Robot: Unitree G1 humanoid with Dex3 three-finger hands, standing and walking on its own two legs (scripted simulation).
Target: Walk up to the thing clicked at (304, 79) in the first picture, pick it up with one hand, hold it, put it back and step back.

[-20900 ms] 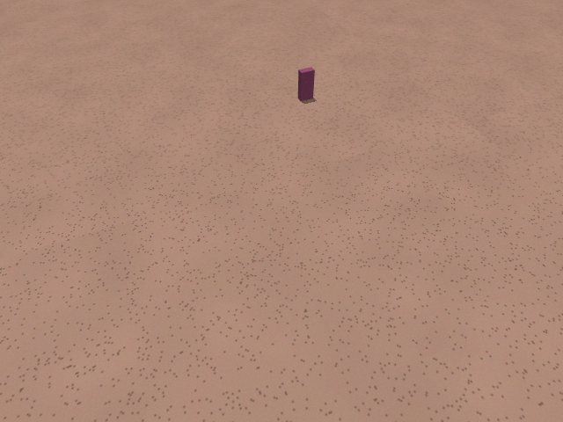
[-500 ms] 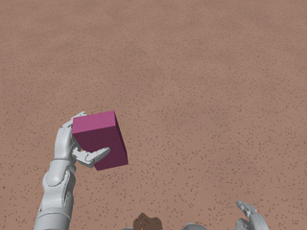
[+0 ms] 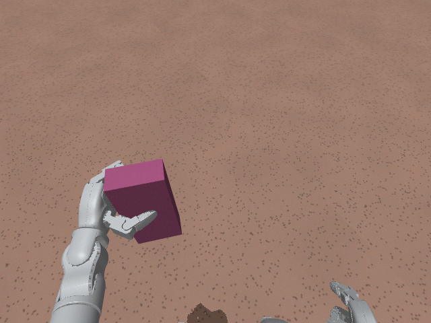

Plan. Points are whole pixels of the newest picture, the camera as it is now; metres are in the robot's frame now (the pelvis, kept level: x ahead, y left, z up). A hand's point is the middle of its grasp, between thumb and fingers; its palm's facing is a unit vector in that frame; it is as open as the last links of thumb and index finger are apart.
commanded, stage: hold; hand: left
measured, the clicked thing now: (148, 206) +0.32 +0.14 +0.03
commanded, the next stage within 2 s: crouch in 1.56 s
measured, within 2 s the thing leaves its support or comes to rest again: neither
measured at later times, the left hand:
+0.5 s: hand (134, 199) +0.33 +0.16 +0.05, palm faces -0.03 -1.00 +0.00, open 9.0 cm
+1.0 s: hand (134, 200) +0.32 +0.16 +0.05, palm faces -0.03 -1.00 +0.00, open 9.0 cm
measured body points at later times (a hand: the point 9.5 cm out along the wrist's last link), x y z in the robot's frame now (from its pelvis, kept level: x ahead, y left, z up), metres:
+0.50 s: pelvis +0.00 +0.00 +0.00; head +0.03 +0.00 +0.45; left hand +0.32 +0.22 +0.06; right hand +0.12 -0.25 -0.11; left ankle -0.01 +0.13 -0.70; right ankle +0.01 -0.13 -0.70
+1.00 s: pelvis +0.00 +0.00 +0.00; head +0.04 +0.00 +0.45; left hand +0.32 +0.22 +0.05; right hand +0.13 -0.25 -0.11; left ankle -0.01 +0.13 -0.70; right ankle +0.01 -0.13 -0.70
